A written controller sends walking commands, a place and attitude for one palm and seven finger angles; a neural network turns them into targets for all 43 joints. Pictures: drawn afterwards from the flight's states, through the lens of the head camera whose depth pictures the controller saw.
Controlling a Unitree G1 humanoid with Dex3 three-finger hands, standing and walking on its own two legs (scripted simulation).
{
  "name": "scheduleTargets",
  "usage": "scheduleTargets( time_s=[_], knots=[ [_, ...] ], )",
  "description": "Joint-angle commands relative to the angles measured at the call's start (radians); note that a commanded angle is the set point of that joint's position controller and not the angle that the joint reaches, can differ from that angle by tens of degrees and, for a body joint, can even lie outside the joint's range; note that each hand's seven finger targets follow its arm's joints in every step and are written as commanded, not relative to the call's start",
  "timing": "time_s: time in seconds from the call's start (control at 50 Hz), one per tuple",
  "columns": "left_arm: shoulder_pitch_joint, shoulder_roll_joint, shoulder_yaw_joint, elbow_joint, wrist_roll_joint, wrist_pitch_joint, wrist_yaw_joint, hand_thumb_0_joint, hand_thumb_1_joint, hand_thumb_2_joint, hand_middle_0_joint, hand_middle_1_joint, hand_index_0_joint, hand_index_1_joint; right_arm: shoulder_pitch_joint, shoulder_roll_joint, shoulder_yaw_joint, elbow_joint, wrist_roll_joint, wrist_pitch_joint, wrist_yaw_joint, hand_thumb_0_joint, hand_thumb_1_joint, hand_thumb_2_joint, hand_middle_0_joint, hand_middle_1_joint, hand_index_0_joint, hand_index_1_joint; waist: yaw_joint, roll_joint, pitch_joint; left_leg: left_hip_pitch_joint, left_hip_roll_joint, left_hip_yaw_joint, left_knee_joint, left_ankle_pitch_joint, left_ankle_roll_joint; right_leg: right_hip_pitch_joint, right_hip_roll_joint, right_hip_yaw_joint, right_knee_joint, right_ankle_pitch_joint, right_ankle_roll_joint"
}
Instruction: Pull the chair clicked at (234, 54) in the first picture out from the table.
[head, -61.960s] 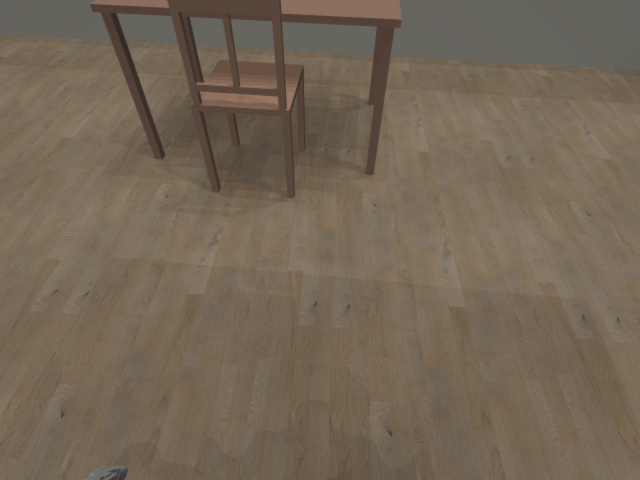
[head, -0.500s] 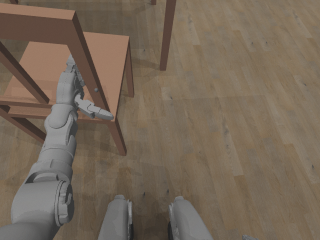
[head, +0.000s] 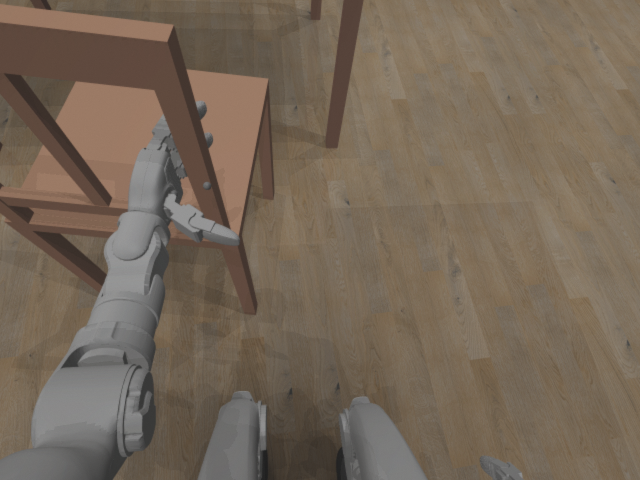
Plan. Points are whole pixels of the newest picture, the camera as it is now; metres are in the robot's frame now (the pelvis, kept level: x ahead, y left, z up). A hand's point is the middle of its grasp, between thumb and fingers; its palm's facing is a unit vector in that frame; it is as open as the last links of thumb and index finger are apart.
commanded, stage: hook a spindle and tug to test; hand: left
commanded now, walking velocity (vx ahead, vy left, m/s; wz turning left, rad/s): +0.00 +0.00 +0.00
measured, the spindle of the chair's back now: (61, 148) +0.53 +0.31 +0.03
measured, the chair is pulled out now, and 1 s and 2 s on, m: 0.34 0.36 0.46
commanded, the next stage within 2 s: step backward, pulling the chair out in 1.20 s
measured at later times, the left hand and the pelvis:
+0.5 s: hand (205, 181) +0.47 +0.13 +0.04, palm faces -0.11 -0.99 -0.01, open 7.1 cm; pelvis +0.00 +0.00 +0.00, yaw +0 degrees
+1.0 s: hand (202, 201) +0.44 +0.13 +0.04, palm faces -0.12 -0.99 -0.02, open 5.9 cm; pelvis +0.02 +0.00 +0.01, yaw +0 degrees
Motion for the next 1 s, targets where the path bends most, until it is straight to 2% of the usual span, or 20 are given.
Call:
scheduleTargets(
  time_s=[0.0,0.06,0.12,0.18,0.26,0.3,0.34,0.46,0.48,0.54,0.6,0.64,0.7,0.72,0.78,0.82,0.84,0.92,0.94,0.98],
  knots=[
    [-0.401,0.169,0.030,-0.214,-0.008,-0.082,0.012,0.000,-0.444,0.324,-0.342,-0.957,-0.342,-0.957,0.121,-0.164,-0.063,-0.065,-0.004,-0.016,-0.014,0.000,-0.900,-0.900,0.200,0.300,0.200,0.300,-0.025,0.068,-0.503,0.500,0.000,-0.005,-0.129,0.313,0.026,0.095,-0.003,-0.022,-0.190,0.298,-0.040],
    [-0.349,0.169,0.039,-0.222,-0.012,-0.076,0.010,0.000,-0.276,0.396,-0.394,-1.121,-0.394,-1.121,0.122,-0.164,-0.064,-0.073,-0.002,-0.011,-0.011,0.000,-0.900,-0.900,0.200,0.300,0.200,0.300,-0.012,0.064,-0.511,0.497,-0.001,0.001,-0.134,0.335,0.025,0.127,-0.002,-0.022,-0.189,0.328,-0.040],
    [-0.356,0.166,0.031,-0.203,-0.014,-0.066,0.001,0.000,-0.108,0.468,-0.447,-1.286,-0.447,-1.286,0.125,-0.164,-0.061,-0.074,0.000,-0.011,-0.011,0.000,-0.900,-0.900,0.200,0.300,0.200,0.300,-0.027,0.024,-0.475,0.440,-0.004,0.005,-0.129,0.300,0.032,0.141,-0.001,-0.017,-0.193,0.320,-0.038],
    [-0.369,0.160,0.024,-0.205,-0.018,-0.070,-0.006,0.000,0.060,0.540,-0.500,-1.450,-0.500,-1.450,0.121,-0.162,-0.062,-0.072,0.004,-0.011,-0.013,0.000,-0.900,-0.900,0.200,0.300,0.200,0.300,-0.027,0.032,-0.461,0.438,-0.004,0.010,-0.133,0.269,0.032,0.133,-0.002,-0.012,-0.205,0.295,-0.036],
    [-0.362,0.145,0.014,-0.226,-0.024,-0.077,-0.014,0.000,0.284,0.636,-0.500,-1.450,-0.500,-1.450,0.125,-0.161,-0.066,-0.068,0.003,-0.017,-0.015,0.000,-0.900,-0.900,0.200,0.300,0.200,0.300,-0.022,0.054,-0.501,0.481,-0.003,0.006,-0.131,0.308,0.029,0.130,-0.003,-0.016,-0.197,0.320,-0.039],
    [-0.358,0.130,-0.001,-0.233,-0.028,-0.074,-0.017,0.000,0.396,0.684,-0.500,-1.450,-0.500,-1.450,0.126,-0.160,-0.066,-0.066,0.004,-0.018,-0.013,0.000,-0.900,-0.900,0.200,0.300,0.200,0.300,-0.023,0.055,-0.488,0.480,-0.004,0.008,-0.136,0.307,0.030,0.134,-0.003,-0.015,-0.204,0.322,-0.038],
    [-0.361,0.152,0.010,-0.245,-0.020,-0.079,-0.013,0.000,0.508,0.732,-0.500,-1.450,-0.500,-1.450,0.129,-0.163,-0.067,-0.064,0.003,-0.018,-0.012,0.000,-0.900,-0.900,0.200,0.300,0.200,0.300,-0.019,0.061,-0.506,0.495,-0.001,0.003,-0.133,0.329,0.028,0.127,-0.004,-0.017,-0.194,0.335,-0.040],
    [-0.351,0.131,-0.002,-0.246,-0.019,-0.072,-0.009,0.000,0.844,0.876,-0.500,-1.450,-0.500,-1.450,0.131,-0.162,-0.069,-0.064,0.002,-0.015,-0.008,0.000,-0.900,-0.900,0.200,0.300,0.200,0.300,-0.026,0.069,-0.496,0.509,-0.001,0.003,-0.133,0.349,0.028,0.119,-0.003,-0.020,-0.194,0.353,-0.039],
    [-0.333,0.151,0.019,-0.252,-0.022,-0.071,-0.008,0.000,0.900,0.900,-0.500,-1.450,-0.500,-1.450,0.132,-0.164,-0.071,-0.063,0.001,-0.015,-0.009,0.000,-0.900,-0.900,0.200,0.300,0.200,0.300,-0.017,0.060,-0.509,0.504,-0.001,0.006,-0.131,0.357,0.028,0.139,-0.004,-0.017,-0.195,0.366,-0.039],
    [-0.295,0.129,0.003,-0.285,-0.024,-0.070,-0.013,0.000,0.900,0.900,-0.500,-1.450,-0.500,-1.450,0.131,-0.162,-0.073,-0.071,0.004,-0.014,-0.006,0.000,-0.900,-0.900,0.200,0.300,0.200,0.300,-0.010,0.072,-0.530,0.543,0.001,0.004,-0.134,0.411,0.024,0.139,-0.004,-0.022,-0.188,0.406,-0.041],
    [-0.235,0.135,0.008,-0.323,-0.029,-0.067,-0.012,0.000,0.900,0.900,-0.500,-1.450,-0.500,-1.450,0.124,-0.160,-0.074,-0.083,0.005,-0.010,-0.003,0.000,-0.900,-0.900,0.200,0.300,0.200,0.300,0.002,0.042,-0.527,0.523,0.000,0.010,-0.143,0.413,0.026,0.184,-0.004,-0.019,-0.192,0.429,-0.039],
    [-0.212,0.106,-0.018,-0.368,-0.027,-0.069,-0.011,0.000,0.900,0.900,-0.500,-1.450,-0.500,-1.450,0.119,-0.155,-0.076,-0.089,0.006,-0.014,0.001,0.000,-0.900,-0.900,0.200,0.300,0.200,0.300,0.002,0.063,-0.543,0.553,0.000,0.011,-0.142,0.444,0.025,0.180,-0.005,-0.019,-0.189,0.453,-0.039],
    [-0.142,0.117,-0.005,-0.383,-0.033,-0.063,-0.011,0.000,0.900,0.900,-0.500,-1.450,-0.500,-1.450,0.114,-0.155,-0.076,-0.097,0.009,-0.014,0.002,0.000,-0.900,-0.900,0.200,0.300,0.200,0.300,0.013,0.034,-0.518,0.522,-0.001,0.016,-0.151,0.424,0.025,0.213,-0.004,-0.015,-0.198,0.459,-0.036],
    [-0.149,0.103,-0.020,-0.398,-0.036,-0.064,-0.014,0.000,0.900,0.900,-0.500,-1.450,-0.500,-1.450,0.114,-0.155,-0.077,-0.099,0.008,-0.019,0.001,0.000,-0.900,-0.900,0.200,0.300,0.200,0.300,0.004,0.038,-0.516,0.531,-0.001,0.014,-0.148,0.433,0.027,0.203,-0.004,-0.016,-0.196,0.464,-0.038],
    [-0.122,0.106,-0.016,-0.417,-0.039,-0.065,-0.014,0.000,0.900,0.900,-0.500,-1.450,-0.500,-1.450,0.107,-0.153,-0.077,-0.099,0.011,-0.022,0.000,0.000,-0.900,-0.900,0.200,0.300,0.200,0.300,0.012,0.033,-0.499,0.531,0.000,0.014,-0.153,0.426,0.024,0.205,-0.005,-0.016,-0.199,0.458,-0.036],
    [-0.137,0.065,-0.056,-0.430,-0.043,-0.065,-0.016,0.000,0.900,0.900,-0.500,-1.450,-0.500,-1.450,0.104,-0.150,-0.077,-0.100,0.011,-0.027,-0.001,0.000,-0.900,-0.900,0.200,0.300,0.200,0.300,0.000,0.048,-0.488,0.543,-0.002,0.012,-0.150,0.427,0.027,0.185,-0.006,-0.017,-0.200,0.452,-0.037],
    [-0.122,0.077,-0.041,-0.407,-0.040,-0.063,-0.013,0.000,0.900,0.900,-0.500,-1.450,-0.500,-1.450,0.103,-0.151,-0.079,-0.093,0.011,-0.026,-0.003,0.000,-0.900,-0.900,0.200,0.300,0.200,0.300,0.002,0.035,-0.473,0.541,0.001,0.012,-0.150,0.421,0.024,0.177,-0.006,-0.020,-0.203,0.447,-0.036],
    [-0.072,0.077,-0.041,-0.457,-0.050,-0.065,-0.019,0.000,0.900,0.900,-0.500,-1.450,-0.500,-1.450,0.092,-0.152,-0.081,-0.103,0.011,-0.032,-0.005,0.000,-0.900,-0.900,0.200,0.300,0.200,0.300,0.014,0.034,-0.501,0.556,-0.001,0.012,-0.150,0.445,0.025,0.198,-0.008,-0.018,-0.199,0.468,-0.038],
    [-0.070,0.067,-0.054,-0.471,-0.049,-0.067,-0.021,0.000,0.900,0.900,-0.500,-1.450,-0.500,-1.450,0.083,-0.149,-0.079,-0.105,0.013,-0.032,-0.005,0.000,-0.900,-0.900,0.200,0.300,0.200,0.300,0.019,0.058,-0.507,0.569,-0.001,0.013,-0.152,0.449,0.022,0.188,-0.011,-0.017,-0.197,0.467,-0.037],
    [-0.043,0.057,-0.061,-0.469,-0.051,-0.064,-0.020,0.000,0.900,0.900,-0.500,-1.450,-0.500,-1.450,0.078,-0.148,-0.078,-0.109,0.013,-0.032,-0.005,0.000,-0.900,-0.900,0.200,0.300,0.200,0.300,0.023,0.041,-0.484,0.556,-0.002,0.012,-0.157,0.434,0.021,0.195,-0.010,-0.020,-0.200,0.455,-0.037]
  ],
)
